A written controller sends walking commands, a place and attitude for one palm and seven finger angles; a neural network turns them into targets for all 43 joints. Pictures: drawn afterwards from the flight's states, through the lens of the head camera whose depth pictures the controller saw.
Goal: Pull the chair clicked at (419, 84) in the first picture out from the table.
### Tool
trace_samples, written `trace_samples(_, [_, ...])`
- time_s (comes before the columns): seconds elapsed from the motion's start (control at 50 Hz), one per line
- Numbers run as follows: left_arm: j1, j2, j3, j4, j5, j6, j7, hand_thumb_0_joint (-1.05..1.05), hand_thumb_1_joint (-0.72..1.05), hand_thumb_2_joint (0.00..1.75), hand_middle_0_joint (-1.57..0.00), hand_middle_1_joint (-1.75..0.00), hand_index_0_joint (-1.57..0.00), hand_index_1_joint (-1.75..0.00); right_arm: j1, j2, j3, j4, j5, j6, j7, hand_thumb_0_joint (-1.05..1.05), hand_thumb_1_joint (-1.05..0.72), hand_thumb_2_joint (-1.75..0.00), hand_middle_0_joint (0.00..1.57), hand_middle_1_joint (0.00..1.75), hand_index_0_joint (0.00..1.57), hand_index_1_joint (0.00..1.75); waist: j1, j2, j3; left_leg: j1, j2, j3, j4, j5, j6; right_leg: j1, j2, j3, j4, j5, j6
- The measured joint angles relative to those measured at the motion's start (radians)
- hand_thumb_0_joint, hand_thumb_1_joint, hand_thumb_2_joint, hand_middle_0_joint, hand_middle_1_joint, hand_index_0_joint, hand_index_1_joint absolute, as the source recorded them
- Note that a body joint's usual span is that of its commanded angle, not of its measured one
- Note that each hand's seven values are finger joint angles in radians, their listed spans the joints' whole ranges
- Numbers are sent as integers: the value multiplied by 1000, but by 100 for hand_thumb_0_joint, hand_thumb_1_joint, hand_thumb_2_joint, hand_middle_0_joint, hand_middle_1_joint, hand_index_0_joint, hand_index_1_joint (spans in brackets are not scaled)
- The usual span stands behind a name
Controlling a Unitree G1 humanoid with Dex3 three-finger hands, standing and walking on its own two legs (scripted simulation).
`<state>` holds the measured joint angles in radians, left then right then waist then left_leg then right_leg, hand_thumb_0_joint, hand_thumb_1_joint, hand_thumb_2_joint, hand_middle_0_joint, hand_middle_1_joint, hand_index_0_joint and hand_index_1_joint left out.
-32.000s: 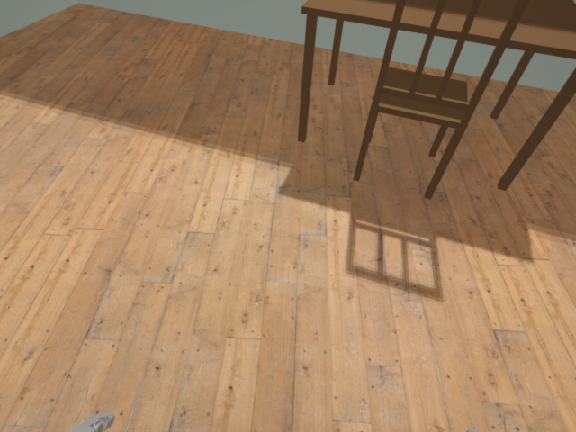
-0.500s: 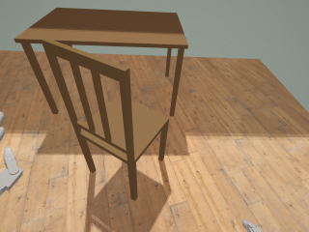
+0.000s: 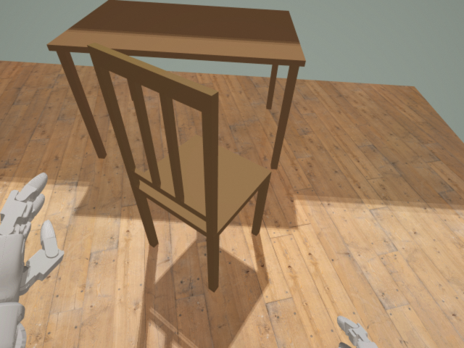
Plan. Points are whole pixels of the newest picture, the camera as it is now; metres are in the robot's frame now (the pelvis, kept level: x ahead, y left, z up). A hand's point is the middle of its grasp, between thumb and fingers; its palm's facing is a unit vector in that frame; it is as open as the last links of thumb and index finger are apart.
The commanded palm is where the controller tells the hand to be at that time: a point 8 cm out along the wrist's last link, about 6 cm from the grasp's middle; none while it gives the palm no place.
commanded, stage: let the arm hang, fingers relaxed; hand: left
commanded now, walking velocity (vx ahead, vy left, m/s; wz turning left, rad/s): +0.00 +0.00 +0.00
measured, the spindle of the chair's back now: (147, 139) +0.67 +0.29 -0.05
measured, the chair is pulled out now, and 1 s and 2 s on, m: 0.52 0.52 0.52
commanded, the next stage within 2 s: look to check the result in 1.06 s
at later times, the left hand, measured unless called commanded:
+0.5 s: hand out of the picture -0.01 +0.20 -0.16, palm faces +0.02 -0.96 -0.26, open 7.2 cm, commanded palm none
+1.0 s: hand out of the picture -0.01 +0.14 -0.16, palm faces +0.03 -0.98 -0.17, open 7.3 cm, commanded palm none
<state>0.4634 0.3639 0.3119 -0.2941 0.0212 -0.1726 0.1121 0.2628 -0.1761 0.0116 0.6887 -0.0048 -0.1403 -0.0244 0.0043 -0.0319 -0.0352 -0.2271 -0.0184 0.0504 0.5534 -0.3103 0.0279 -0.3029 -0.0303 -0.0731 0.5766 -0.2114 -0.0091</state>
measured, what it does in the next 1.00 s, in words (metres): stands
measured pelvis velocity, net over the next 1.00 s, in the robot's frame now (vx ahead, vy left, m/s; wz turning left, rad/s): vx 0.00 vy -0.01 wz -0.01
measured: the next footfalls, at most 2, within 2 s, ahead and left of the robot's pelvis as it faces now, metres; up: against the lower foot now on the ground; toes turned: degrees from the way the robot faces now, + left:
none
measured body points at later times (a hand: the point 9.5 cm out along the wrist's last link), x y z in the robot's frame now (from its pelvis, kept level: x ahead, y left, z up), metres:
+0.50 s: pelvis -0.01 +0.00 +0.01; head +0.01 -0.01 +0.46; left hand -0.01 +0.25 -0.14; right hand -0.02 -0.22 -0.15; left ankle -0.01 +0.10 -0.73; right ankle +0.03 -0.11 -0.73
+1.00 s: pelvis +0.00 -0.01 +0.01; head +0.01 -0.02 +0.46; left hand -0.01 +0.20 -0.15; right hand -0.04 -0.21 -0.15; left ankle -0.01 +0.10 -0.73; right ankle +0.03 -0.11 -0.73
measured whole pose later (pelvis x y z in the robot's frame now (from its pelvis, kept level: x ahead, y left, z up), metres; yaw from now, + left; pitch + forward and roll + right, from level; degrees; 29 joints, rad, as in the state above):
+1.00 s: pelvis +0.00 -0.01 +0.01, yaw +0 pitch -2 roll +0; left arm 0.32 0.11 0.00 1.10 0.01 0.00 0.03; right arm 0.38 -0.11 0.01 1.09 -0.01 0.00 -0.03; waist 0.00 0.02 0.04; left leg -0.15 0.01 0.04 0.43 -0.25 0.01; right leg -0.21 0.01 -0.08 0.43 -0.19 -0.04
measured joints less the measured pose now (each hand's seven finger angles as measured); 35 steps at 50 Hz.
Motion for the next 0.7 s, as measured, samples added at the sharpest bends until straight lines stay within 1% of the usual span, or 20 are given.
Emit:
trace_samples(0.02, [-45,-13,-45,99,9,34,-25,1,90,90,-21,-30,-20,-30,-11,-12,-9,27,-4,14,11,1,-90,-90,20,30,21,30,5,14,-4,-15,-2,-7,14,-5,0,-6,-3,-7,4,-20,-3])
trace_samples(0.06, [-117,-58,-126,330,15,116,-63,0,90,90,-20,-30,-20,-30,-33,-34,-19,71,-7,54,22,1,-90,-90,20,30,21,30,3,43,-14,-37,-5,-15,33,-12,3,-18,-6,-14,11,-53,-5])
trace_samples(0.1, [-162,-102,-194,555,18,183,-85,0,90,90,-20,-30,-20,-30,-46,-42,-21,94,-13,90,28,1,-90,-90,20,30,21,30,-9,52,-6,-41,-10,-14,40,-15,6,-24,-11,-13,24,-62,-4])
trace_samples(0.12, [-173,-122,-223,653,18,206,-92,0,90,90,-20,-30,-20,-30,-47,-40,-20,101,-14,102,31,1,-90,-90,20,30,21,30,-17,45,5,-37,-13,-12,39,-14,7,-23,-14,-11,29,-64,-4])
trace_samples(0.16, [-179,-158,-271,814,15,235,-103,1,91,89,-20,-30,-19,-30,-41,-29,-13,117,-17,119,33,1,-90,-90,20,30,21,30,-29,18,29,-19,-16,-7,25,-9,8,-14,-17,-5,31,-64,-5])
trace_samples(0.22, [-163,-212,-324,996,8,250,-112,1,91,89,-20,-30,-20,-30,-16,-15,-1,152,-19,132,30,1,-90,-90,20,30,20,30,-30,-15,63,10,-8,-2,-7,6,6,14,-7,-1,-6,-44,-3])
trace_samples(0.24, [-163,-225,-301,1026,-13,237,-97,-1,94,89,-21,-30,-20,-30,-2,-10,0,165,-18,135,27,1,-90,-90,20,30,20,30,-26,-20,73,12,-4,-8,-14,12,5,23,-2,-7,-25,-34,-5])
trace_samples(0.26, [-170,-221,-286,1046,-17,224,-87,-3,97,89,-21,-30,-20,-30,12,-6,1,181,-18,139,25,1,-90,-90,20,30,20,30,-16,-24,82,14,0,-13,-23,19,3,32,2,-12,-43,-23,-8])
trace_samples(0.3, [-179,-196,-287,1094,-9,211,-90,-6,100,89,-21,-30,-21,-30,34,-2,3,216,-17,148,22,1,-90,-90,20,30,20,30,1,-21,93,20,5,-17,-40,32,0,45,9,-17,-75,-4,-12])
trace_samples(0.34, [-174,-178,-288,1143,-4,208,-94,-6,100,89,-21,-30,-21,-30,52,-1,-1,242,-18,156,19,1,-90,-90,20,30,20,30,5,-6,96,25,9,-18,-54,40,-1,55,14,-19,-99,10,-14])
trace_samples(0.42, [-149,-159,-291,1236,-2,208,-96,-4,97,89,-21,-30,-20,-30,83,-2,-9,281,-15,161,14,1,-90,-90,20,30,20,30,0,31,91,36,10,-13,-77,49,0,64,16,-14,-122,22,-14])
trace_samples(0.5, [-128,-156,-295,1301,-5,205,-92,-2,94,89,-21,-30,-20,-30,103,4,-10,312,-12,157,10,1,-90,-90,20,30,20,30,-4,58,90,46,8,-8,-96,57,-1,66,16,-8,-130,25,-15])
trace_samples(0.6, [-118,-175,-304,1346,-8,197,-88,0,92,89,-20,-30,-20,-30,116,21,-5,346,-10,152,8,1,-90,-90,20,30,20,30,-5,74,88,54,9,-6,-110,63,-4,69,17,-6,-134,25,-18])
trace_samples(0.7, [-125,-213,-314,1367,-10,188,-85,0,91,89,-20,-30,-20,-30,118,39,0,370,-9,149,6,1,-91,-90,20,30,20,30,-5,74,85,62,13,-4,-116,63,-8,73,21,-4,-135,23,-22])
